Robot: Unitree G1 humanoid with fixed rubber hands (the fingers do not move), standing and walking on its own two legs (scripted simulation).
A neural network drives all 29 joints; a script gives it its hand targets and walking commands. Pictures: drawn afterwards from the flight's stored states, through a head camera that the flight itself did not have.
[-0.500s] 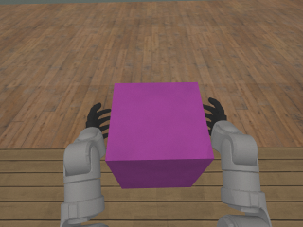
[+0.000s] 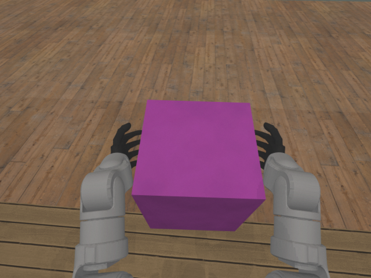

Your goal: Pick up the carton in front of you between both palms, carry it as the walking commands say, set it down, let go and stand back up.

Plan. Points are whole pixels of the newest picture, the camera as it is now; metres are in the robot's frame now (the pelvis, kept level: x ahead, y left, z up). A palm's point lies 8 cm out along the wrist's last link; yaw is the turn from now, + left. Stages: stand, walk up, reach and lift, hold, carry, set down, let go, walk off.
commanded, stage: carry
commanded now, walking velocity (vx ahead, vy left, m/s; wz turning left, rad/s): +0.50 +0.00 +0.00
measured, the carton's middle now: (195, 171) +0.34 +0.02 +0.05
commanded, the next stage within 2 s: none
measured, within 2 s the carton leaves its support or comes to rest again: neither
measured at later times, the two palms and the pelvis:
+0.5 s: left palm (155, 86) +0.62 +0.15 +0.09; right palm (256, 87) +0.62 -0.15 +0.09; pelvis +0.30 +0.00 -0.02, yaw +1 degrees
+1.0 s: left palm (162, 52) +0.92 +0.17 +0.06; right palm (237, 53) +0.93 -0.13 +0.05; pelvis +0.60 +0.00 -0.05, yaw +1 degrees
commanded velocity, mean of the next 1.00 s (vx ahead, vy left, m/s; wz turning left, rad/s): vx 0.50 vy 0.00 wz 0.00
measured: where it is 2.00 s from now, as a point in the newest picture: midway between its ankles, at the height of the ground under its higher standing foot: (193, 144)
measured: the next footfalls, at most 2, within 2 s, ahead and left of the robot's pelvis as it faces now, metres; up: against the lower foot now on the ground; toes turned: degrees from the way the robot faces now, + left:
left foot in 0.02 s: +0.16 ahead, +0.07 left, -0.04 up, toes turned +3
right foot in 0.54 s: +0.50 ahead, -0.06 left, -0.08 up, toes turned -2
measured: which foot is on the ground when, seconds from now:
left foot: up 0.00-0.00, down 0.02-0.56, up 0.58-1.00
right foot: down 0.00-0.02, up 0.04-0.52, down 0.54-1.00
